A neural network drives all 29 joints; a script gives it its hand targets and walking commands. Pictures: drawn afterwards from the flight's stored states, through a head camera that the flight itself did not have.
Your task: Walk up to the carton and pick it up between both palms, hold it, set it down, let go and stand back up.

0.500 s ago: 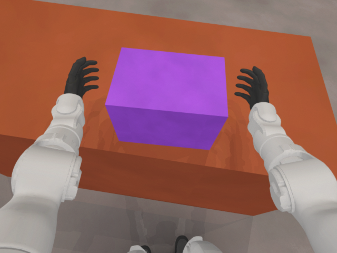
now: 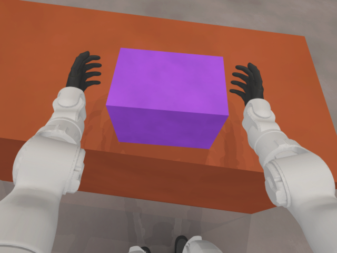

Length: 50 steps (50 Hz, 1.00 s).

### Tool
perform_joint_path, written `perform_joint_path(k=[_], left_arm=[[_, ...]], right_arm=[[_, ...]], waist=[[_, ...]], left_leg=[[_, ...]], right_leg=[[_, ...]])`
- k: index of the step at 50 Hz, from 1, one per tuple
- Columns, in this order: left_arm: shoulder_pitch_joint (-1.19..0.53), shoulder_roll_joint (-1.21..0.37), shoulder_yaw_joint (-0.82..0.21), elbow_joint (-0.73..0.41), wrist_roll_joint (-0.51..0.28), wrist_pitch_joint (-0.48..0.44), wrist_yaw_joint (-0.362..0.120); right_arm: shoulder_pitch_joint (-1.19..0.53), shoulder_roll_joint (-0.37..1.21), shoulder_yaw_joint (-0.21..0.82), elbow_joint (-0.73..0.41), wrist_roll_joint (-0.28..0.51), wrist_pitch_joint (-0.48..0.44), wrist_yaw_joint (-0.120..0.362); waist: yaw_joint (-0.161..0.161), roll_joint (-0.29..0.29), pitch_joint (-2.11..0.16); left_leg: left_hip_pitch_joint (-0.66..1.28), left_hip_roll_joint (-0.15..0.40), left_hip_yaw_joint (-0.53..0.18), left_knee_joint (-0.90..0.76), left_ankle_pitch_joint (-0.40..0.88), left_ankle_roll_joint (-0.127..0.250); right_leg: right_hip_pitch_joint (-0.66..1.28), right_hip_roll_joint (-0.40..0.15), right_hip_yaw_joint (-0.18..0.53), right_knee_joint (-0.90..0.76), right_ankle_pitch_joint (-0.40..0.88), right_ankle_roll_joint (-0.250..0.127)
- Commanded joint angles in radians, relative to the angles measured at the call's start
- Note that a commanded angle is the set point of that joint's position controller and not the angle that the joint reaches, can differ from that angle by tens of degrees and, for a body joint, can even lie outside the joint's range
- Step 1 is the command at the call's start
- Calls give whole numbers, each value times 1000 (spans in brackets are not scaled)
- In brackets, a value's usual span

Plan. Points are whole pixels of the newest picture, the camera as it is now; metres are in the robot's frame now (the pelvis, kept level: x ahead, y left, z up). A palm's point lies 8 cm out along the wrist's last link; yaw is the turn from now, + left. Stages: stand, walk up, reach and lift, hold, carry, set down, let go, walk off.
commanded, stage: reach and lift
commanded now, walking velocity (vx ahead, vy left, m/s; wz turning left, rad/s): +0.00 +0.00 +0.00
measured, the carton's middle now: (167, 101) +0.48 -0.03 +0.01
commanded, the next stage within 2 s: none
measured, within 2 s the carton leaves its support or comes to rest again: neither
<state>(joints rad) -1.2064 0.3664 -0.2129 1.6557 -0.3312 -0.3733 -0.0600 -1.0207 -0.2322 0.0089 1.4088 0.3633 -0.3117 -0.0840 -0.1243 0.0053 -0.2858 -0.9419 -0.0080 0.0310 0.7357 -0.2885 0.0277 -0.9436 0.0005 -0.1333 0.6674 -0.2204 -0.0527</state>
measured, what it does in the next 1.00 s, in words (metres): stands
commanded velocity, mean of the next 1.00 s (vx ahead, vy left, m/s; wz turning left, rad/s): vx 0.00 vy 0.00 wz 0.00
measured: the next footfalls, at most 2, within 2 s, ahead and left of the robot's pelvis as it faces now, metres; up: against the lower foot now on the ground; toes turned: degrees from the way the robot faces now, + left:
none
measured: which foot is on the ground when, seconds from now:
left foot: down 0.00-1.00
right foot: down 0.00-1.00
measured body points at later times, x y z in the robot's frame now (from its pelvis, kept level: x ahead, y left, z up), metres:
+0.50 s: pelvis +0.01 +0.00 +0.01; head +0.11 +0.02 +0.45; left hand +0.51 +0.15 +0.07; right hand +0.45 -0.21 +0.07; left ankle +0.01 +0.09 -0.70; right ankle +0.04 -0.09 -0.70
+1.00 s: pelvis +0.01 +0.00 +0.02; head +0.12 +0.01 +0.46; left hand +0.50 +0.14 +0.08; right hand +0.45 -0.20 +0.06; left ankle +0.01 +0.09 -0.70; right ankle +0.03 -0.09 -0.70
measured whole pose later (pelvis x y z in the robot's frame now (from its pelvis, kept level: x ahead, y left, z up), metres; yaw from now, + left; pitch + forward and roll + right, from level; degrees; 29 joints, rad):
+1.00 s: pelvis +0.01 +0.00 +0.02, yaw +0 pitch +23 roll -1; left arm -1.09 0.24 0.26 1.52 0.09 -0.40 0.01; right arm -0.93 -0.07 -0.43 1.28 -0.10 -0.36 -0.14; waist -0.10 0.00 -0.19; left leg -0.74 -0.01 0.03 0.59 -0.25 0.03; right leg -0.75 0.01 -0.13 0.53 -0.18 -0.06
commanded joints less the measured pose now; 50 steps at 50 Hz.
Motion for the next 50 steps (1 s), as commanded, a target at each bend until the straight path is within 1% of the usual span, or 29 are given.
perform_joint_path(k=[1,4,7,11,14,15,18,22,26,32,34,40,41,42,43,44,45,46,47,48,49,50], left_arm=[[-406,71,30,-164,12,-45,21],[-416,48,50,-180,27,-45,33],[-404,23,80,-176,58,-44,41],[-369,21,149,-164,126,-44,49],[-340,31,206,-170,178,-39,54],[-337,19,211,-173,188,-38,54],[-342,14,214,-186,192,-39,51],[-370,3,212,-206,186,-40,59],[-368,-12,211,-187,183,-38,58],[-343,-12,245,-170,210,-39,50],[-347,-17,250,-179,216,-42,44],[-358,-49,275,-198,249,-44,40],[-353,-110,297,-230,295,-45,49],[-332,-106,329,-236,329,-43,54],[-322,-146,344,-252,358,-46,56],[-321,-186,366,-262,389,-49,49],[-313,-256,406,-255,432,-53,32],[-305,-325,443,-258,480,-63,11],[-310,-431,467,-249,531,-73,-22],[-313,-550,466,-221,568,-82,-57],[-300,-610,483,-207,606,-91,-81],[-274,-636,496,-196,631,-96,-91]], right_arm=[[-397,-129,-35,-170,-43,-42,1],[-407,-102,-59,-167,-78,-32,-2],[-404,-75,-89,-160,-117,-31,-15],[-387,-55,-130,-159,-167,-45,-44],[-365,-33,-129,-172,-167,-55,-58],[-359,-15,-129,-177,-168,-55,-59],[-358,-11,-137,-186,-169,-59,-61],[-371,-6,-159,-196,-193,-52,-57],[-379,18,-173,-189,-215,-36,-56],[-369,65,-177,-212,-235,-28,-65],[-368,78,-187,-221,-246,-28,-65],[-363,109,-229,-233,-292,-27,-54],[-322,119,-252,-163,-319,-30,-45],[-309,120,-271,-166,-338,-40,-39],[-298,149,-290,-164,-358,-49,-30],[-293,202,-298,-168,-387,-55,-19],[-297,289,-313,-177,-432,-61,2],[-283,376,-347,-189,-502,-68,24],[-295,511,-368,-215,-588,-73,52],[-312,631,-387,-230,-675,-78,88],[-294,698,-412,-237,-748,-78,117],[-286,727,-433,-264,-802,-77,136]], waist=[[12,111,-639],[8,102,-636],[5,90,-647],[5,68,-660],[25,59,-650],[26,62,-643],[23,79,-623],[15,99,-611],[8,83,-593],[10,42,-579],[9,47,-579],[12,79,-585],[17,124,-552],[24,127,-556],[24,127,-549],[31,128,-535],[43,111,-507],[41,105,-479],[40,86,-440],[34,78,-402],[36,82,-374],[36,77,-363]], left_leg=[[469,10,-55,-12,399,-103],[462,15,-54,-19,369,-97],[447,14,-49,-20,362,-94],[418,5,-37,-21,391,-94],[400,-3,-31,-34,426,-92],[387,-4,-30,-43,430,-91],[367,-5,-28,-65,418,-94],[431,8,-33,-67,403,-99],[412,9,-33,-74,361,-87],[302,-3,-26,-111,311,-63],[292,-4,-23,-122,306,-64],[374,7,-20,-125,327,-74],[440,6,-37,-123,361,-79],[490,9,-33,-117,404,-82],[529,16,-42,-117,434,-86],[559,13,-41,-111,462,-84],[554,14,-35,-123,455,-78],[528,12,-30,-144,428,-70],[480,6,-23,-173,386,-57],[450,7,-30,-206,342,-49],[436,5,-25,-237,294,-43],[432,7,-20,-259,279,-38]], right_leg=[[278,2,42,-25,243,50],[280,-2,47,-24,223,43],[307,-5,57,-26,238,40],[408,-1,77,-29,323,45],[499,3,89,-30,391,55],[525,1,92,-31,413,58],[548,-5,97,-39,425,56],[472,-2,82,-55,358,43],[476,-11,87,-60,330,40],[610,-30,117,-53,382,58],[629,-33,118,-53,391,59],[575,-28,100,-73,358,43],[544,-20,91,-72,342,37],[529,-14,81,-86,351,38],[503,-8,75,-98,342,35],[495,-9,76,-110,354,34],[511,-12,73,-122,348,34],[552,-20,75,-138,349,36],[607,-28,76,-146,368,40],[654,-34,74,-156,371,42],[698,-43,75,-168,371,42],[728,-45,76,-175,385,45]])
